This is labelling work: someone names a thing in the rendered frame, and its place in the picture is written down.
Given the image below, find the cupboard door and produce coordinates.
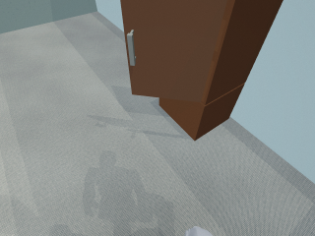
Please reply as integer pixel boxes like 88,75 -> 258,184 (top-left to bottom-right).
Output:
120,0 -> 227,102

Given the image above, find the handle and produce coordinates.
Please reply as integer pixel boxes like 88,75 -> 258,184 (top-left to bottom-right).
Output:
127,29 -> 137,66

